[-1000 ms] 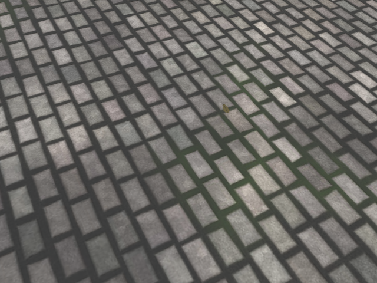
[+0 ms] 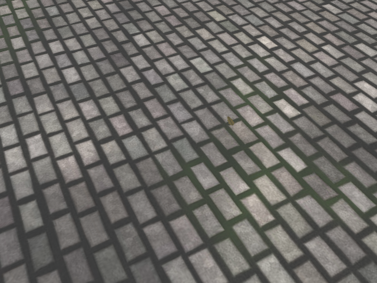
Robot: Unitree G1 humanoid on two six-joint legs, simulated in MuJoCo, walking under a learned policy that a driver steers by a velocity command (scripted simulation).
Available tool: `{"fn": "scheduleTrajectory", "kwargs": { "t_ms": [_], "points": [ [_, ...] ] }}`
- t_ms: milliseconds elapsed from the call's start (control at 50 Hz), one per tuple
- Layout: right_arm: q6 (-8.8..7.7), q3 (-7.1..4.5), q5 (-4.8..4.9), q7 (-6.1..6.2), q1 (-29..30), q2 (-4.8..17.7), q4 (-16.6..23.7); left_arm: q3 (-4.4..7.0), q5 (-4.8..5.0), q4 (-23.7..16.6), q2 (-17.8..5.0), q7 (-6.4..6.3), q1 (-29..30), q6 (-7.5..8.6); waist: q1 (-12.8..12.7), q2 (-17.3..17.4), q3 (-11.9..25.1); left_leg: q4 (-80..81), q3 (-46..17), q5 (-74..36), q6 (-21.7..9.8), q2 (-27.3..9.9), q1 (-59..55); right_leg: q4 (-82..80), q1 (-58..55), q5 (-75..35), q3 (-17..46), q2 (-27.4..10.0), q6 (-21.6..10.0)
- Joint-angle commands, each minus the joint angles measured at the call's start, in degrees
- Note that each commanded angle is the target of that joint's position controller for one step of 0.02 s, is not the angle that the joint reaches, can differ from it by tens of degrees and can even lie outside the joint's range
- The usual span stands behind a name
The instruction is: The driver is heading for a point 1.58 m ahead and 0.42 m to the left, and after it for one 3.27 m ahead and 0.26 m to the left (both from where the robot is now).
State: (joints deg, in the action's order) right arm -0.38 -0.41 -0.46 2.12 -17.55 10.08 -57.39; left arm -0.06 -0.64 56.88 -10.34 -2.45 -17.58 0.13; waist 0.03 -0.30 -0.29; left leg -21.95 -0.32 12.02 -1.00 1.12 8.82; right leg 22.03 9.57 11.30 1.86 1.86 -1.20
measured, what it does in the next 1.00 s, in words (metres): walks ahead: left foot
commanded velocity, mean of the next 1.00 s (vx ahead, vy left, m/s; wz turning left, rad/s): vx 0.27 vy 0.00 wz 0.00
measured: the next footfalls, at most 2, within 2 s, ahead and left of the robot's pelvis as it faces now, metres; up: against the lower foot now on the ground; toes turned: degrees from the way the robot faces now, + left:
left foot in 0.94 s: +0.40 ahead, +0.07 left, +0.00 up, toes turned +3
right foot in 1.48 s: +0.72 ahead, -0.09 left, +0.00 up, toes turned -4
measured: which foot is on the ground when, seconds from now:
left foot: down 0.00-0.54, up 0.56-0.92, down 0.94-1.00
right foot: down 0.00-0.92, up 0.94-1.00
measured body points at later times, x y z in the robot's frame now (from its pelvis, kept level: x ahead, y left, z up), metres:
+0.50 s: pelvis +0.04 -0.01 -0.01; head +0.03 -0.01 +0.44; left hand +0.03 +0.23 -0.16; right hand -0.01 -0.24 -0.16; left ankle +0.00 +0.11 -0.74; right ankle +0.01 -0.10 -0.74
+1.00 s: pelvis +0.28 +0.01 -0.03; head +0.31 +0.02 +0.42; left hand +0.20 +0.24 -0.17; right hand +0.43 -0.23 -0.14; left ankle +0.36 +0.07 -0.75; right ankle +0.06 -0.10 -0.66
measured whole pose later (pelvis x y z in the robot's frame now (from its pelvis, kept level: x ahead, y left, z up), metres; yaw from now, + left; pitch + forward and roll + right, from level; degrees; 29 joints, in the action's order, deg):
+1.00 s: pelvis +0.28 +0.01 -0.03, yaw -1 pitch +0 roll +0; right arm -3.9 -2.9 -1.6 -0.8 -5.0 12.2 -49.7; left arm 0.9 -0.5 61.4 -10.4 -0.9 -27.0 5.3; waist -2.0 -0.9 -3.2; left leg -34.0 7.0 10.2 -6.6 2.7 24.5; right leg 59.2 6.3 24.0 2.1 2.1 -4.3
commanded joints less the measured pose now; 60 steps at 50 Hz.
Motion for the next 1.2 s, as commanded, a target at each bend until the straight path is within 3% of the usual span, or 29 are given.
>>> {"fn": "scheduleTrajectory", "kwargs": {
  "t_ms": [20, 240, 260, 320, 360, 400, 440, 460, 480, 520, 540, 560, 580, 600, 620, 640, 740, 820, 860, 900, 920, 940, 960, 980, 1000, 1020, 1060, 1120, 1200],
  "points": [
    [-0.38, -0.66, 0.01, 0.18, -2.7, 4.7, 0.2, 0.53, 0.02, -0.2, -4.5, -0.21, -2.6, 0.40, 0.0, 0.6, -3.0, 4.9, -5.3, -2.2, -1.9, -5.3, 2.6, -4.1, 1.1, -2.8, 5.2, -5.2, -2.0],
    [-0.25, 0.08, 0.05, 0.36, -4.9, 3.5, -3.5, -0.43, 0.11, 3.8, -3.2, -0.39, -4.0, 0.36, 0.1, 0.4, -3.7, 4.8, -5.2, -2.3, -1.9, -5.2, 2.8, -4.1, 1.5, -2.8, 4.9, -5.4, -2.1],
    [-0.20, 0.12, 0.01, 0.35, -5.5, 3.3, -3.9, -0.49, 0.06, 4.2, -3.1, -0.37, -4.6, 0.31, 0.0, 0.4, -2.5, 5.2, -5.2, 2.5, -2.0, -4.7, 2.5, -4.4, 1.2, 1.9, 4.8, -4.9, -2.2],
    [0.56, -1.09, -0.18, 0.04, -6.1, 5.8, -3.4, 0.64, -0.29, 3.8, -5.4, -0.02, -5.0, -0.37, 0.1, 1.2, -6.0, 3.3, -6.8, 25.8, -4.7, -3.3, 7.3, -1.3, 7.1, 24.6, 5.0, -2.6, -4.7],
    [0.52, -1.25, -0.24, -0.31, -6.9, 5.2, -2.7, 0.67, -0.53, 2.7, -4.3, 0.48, -4.4, -0.26, 0.5, 1.6, -9.6, 3.0, -10.9, 31.9, -6.6, -5.1, 9.8, 0.9, 11.9, 29.4, 7.0, -3.1, -5.9],
    [-0.12, -1.62, -0.37, -0.43, -7.7, 5.4, -2.2, 0.63, -0.80, 1.4, -3.3, 0.87, -3.1, 0.60, 1.0, 2.7, -7.7, 4.1, -15.1, 29.6, -8.0, -7.4, 6.9, 3.7, 13.4, 23.7, 6.6, -2.8, -5.7],
    [-0.68, -2.65, -0.22, -0.64, -9.5, 7.4, -2.3, 0.74, -0.89, -0.1, -2.6, 1.53, -1.1, 1.47, 1.8, 6.0, -5.1, 8.7, -20.9, 31.2, -10.4, -11.1, 2.2, 8.6, 14.7, 16.9, 2.1, -0.4, -4.6],
    [-0.85, -3.24, -0.13, -0.70, -9.8, 8.6, -2.6, 0.66, -0.97, -0.6, -2.2, 1.84, -0.7, 1.91, 1.6, 8.4, -5.1, 11.2, -23.6, 32.7, -11.7, -13.5, 1.5, 11.3, 14.5, 13.6, -1.1, 0.4, -4.2],
    [-0.98, -3.59, -0.01, -0.82, -9.2, 8.9, -2.5, 0.70, -1.06, -1.0, -2.3, 2.01, -0.7, 2.37, 1.1, 8.5, -6.2, 11.9, -24.3, 32.6, -12.3, -14.6, 3.1, 11.3, 13.2, 12.4, -2.4, -0.1, -4.2],
    [-1.26, -3.76, 0.23, -1.14, -5.2, 8.3, -1.2, 0.88, -0.67, 0.2, -2.1, 2.17, -5.6, 3.22, -2.2, 6.3, -8.0, 8.6, -20.4, 30.0, -11.0, -12.1, 12.0, 5.1, 2.9, 12.9, -1.5, -0.3, -5.3],
    [-1.51, -3.36, 0.55, -1.30, 0.2, 7.0, 1.1, 1.18, -0.45, 2.0, -2.9, 2.03, -11.9, 3.63, -5.6, 1.4, -8.5, 2.6, -14.8, 26.3, -8.7, -7.9, 20.2, -0.9, -5.5, 16.1, 4.4, -2.1, -6.9],
    [-2.31, -2.47, 0.93, -1.58, 5.2, 4.0, 3.8, 2.36, -0.34, 3.8, -6.7, 1.52, -18.5, 4.00, -8.4, -9.1, -9.1, -11.8, -4.3, 18.6, -5.2, -0.4, 31.4, -9.8, -15.1, 24.8, 18.9, -9.8, -9.8],
    [-3.15, -2.32, -0.63, -1.94, 6.5, 4.0, 5.5, 3.76, -0.23, 5.4, -10.4, 1.45, -24.1, 4.02, -9.3, -15.6, -8.8, -26.7, 3.3, 15.7, -4.0, 2.0, 39.7, -15.2, -21.5, 22.0, 32.9, -19.8, -13.3],
    [-3.68, -2.80, -1.93, -2.31, 7.1, 6.3, 5.7, 3.39, -0.45, 4.8, -8.6, 1.32, -22.2, 4.23, -7.1, -7.7, -10.1, -34.3, 1.8, 16.2, -4.2, -0.8, 41.7, -13.3, -19.6, 10.5, 32.6, -21.8, -14.4],
    [-4.14, -2.77, -1.66, -2.82, 6.0, 5.5, 5.1, 3.10, -0.76, 3.7, -7.5, 1.37, -19.4, 4.62, -4.8, -2.7, -8.8, -37.4, 0.6, 13.5, -4.0, -2.5, 40.5, -12.4, -18.3, 3.0, 28.2, -20.6, -14.0],
    [-4.47, -2.68, -1.19, -3.39, 5.7, 5.0, 5.0, 2.99, -1.08, 3.0, -7.2, 1.42, -17.0, 5.00, -3.4, -1.4, -7.5, -38.5, 0.2, 10.7, -3.6, -3.7, 39.2, -12.8, -17.4, -0.6, 24.1, -19.0, -13.2],
    [-3.19, -2.62, -1.13, -4.53, 11.8, 4.2, 8.5, 1.60, -0.23, 3.5, -4.4, 0.96, -15.5, 6.44, -1.5, -4.8, -7.0, -34.0, 4.4, 2.0, -1.7, -3.0, 36.6, -14.8, -14.0, -18.2, 10.1, -12.6, -10.4],
    [-2.53, -1.61, -0.42, -4.62, 19.6, 3.0, 12.6, 1.54, -0.19, 3.7, -6.1, 0.92, -14.1, 6.93, -1.6, -6.7, -8.5, -16.9, 7.9, -3.9, -2.5, -0.5, 22.9, -15.5, -5.9, -27.6, 4.9, -10.8, -9.0],
    [-2.32, -2.30, -0.40, -3.71, 17.0, 5.0, 12.5, 1.84, 0.04, 4.1, -7.9, 1.09, -13.7, 7.32, 0.3, -6.8, -6.5, -13.8, 9.3, -5.2, -4.7, 1.8, 13.9, -10.7, -6.6, -45.2, 3.7, -12.2, -8.1],
    [-2.79, -3.84, -0.36, -2.78, 4.5, 7.9, 8.5, 2.29, 0.06, 4.1, -9.4, 0.96, -12.5, 7.07, 5.9, -5.9, 0.5, -9.8, 8.4, -6.8, -6.9, 3.7, 1.3, 4.3, -9.1, -56.3, 1.6, -11.8, -6.1],
    [-3.10, -4.77, -0.83, -2.13, -3.9, 9.5, 5.6, 2.27, 0.07, 3.8, -9.6, 0.95, -11.8, 6.87, 9.4, -4.8, 4.9, -7.3, 6.5, -7.3, -8.0, 2.1, -9.2, 15.4, -5.1, -50.1, 0.8, -10.1, -5.1],
    [-3.29, -5.93, -2.18, -1.52, -11.8, 13.9, 4.3, 1.67, -0.11, 2.7, -7.3, 1.20, -12.7, 6.62, 11.2, 0.5, 10.4, -5.8, -6.3, 5.0, -10.0, -9.8, -20.0, 31.9, 4.3, -28.5, -1.0, -6.7, -4.8],
    [-3.33, -6.41, -3.18, -2.16, -11.6, 17.6, 4.6, 0.66, 1.44, 2.3, 0.2, 1.50, -20.2, 5.95, 5.8, 12.7, 15.5, 1.6, -35.8, 6.2, -18.7, -25.9, -27.9, 54.7, 19.8, 17.3, -1.9, 3.1, -2.9],
    [-3.08, -6.02, -0.67, -2.72, -6.3, 14.6, 5.1, 1.98, 0.10, 1.5, -5.4, 1.55, -15.4, 5.73, 4.8, 5.4, 10.6, 8.6, -40.4, 11.0, -18.3, -23.5, -19.8, 58.4, 23.5, 12.8, 3.0, 0.5, -4.1],
    [-3.44, -4.97, -0.03, -2.90, 0.5, 11.3, 6.3, 2.39, -0.27, -0.7, -6.4, 1.90, -9.5, 5.66, 2.3, 3.0, 3.0, 10.0, -30.5, 11.2, -16.7, -21.8, -11.2, 56.1, 24.5, 6.4, 2.5, -2.7, -4.5],
    [-4.07, -4.17, -0.25, -3.15, 2.5, 8.4, 6.3, 2.45, -0.41, -1.3, -6.2, 2.16, -6.5, 5.74, 1.5, 0.6, 0.0, 11.5, -24.4, 4.6, -15.5, -19.2, -5.6, 53.9, 23.0, 3.9, 1.9, -4.2, -4.8],
    [-5.05, -2.94, -0.48, -2.81, 1.6, 5.2, 4.6, 2.54, -1.27, -1.2, -4.7, 2.98, -7.0, 4.55, -1.4, 1.7, -1.4, 13.0, -15.2, -2.6, -12.8, -14.8, 0.4, 49.0, 19.1, 3.3, 1.6, -6.3, -4.3],
    [-6.17, -2.67, -0.24, -2.54, -3.5, 5.5, 1.9, 2.62, -1.55, -2.0, -3.1, 3.77, -5.1, 3.20, -2.4, 2.4, -3.1, 14.7, -9.9, -8.5, -12.2, -13.0, 1.4, 43.8, 20.7, 2.5, -0.6, -7.1, -3.1],
    [-6.10, -2.50, -0.17, -2.51, -7.9, 6.4, 0.5, 2.60, -1.51, -5.9, -3.5, 4.38, 6.5, 2.49, -0.5, 2.6, -5.9, 17.0, -5.8, -12.8, -11.5, -11.5, -0.7, 34.1, 28.6, -5.2, -3.4, -8.4, -1.2]
  ]
}}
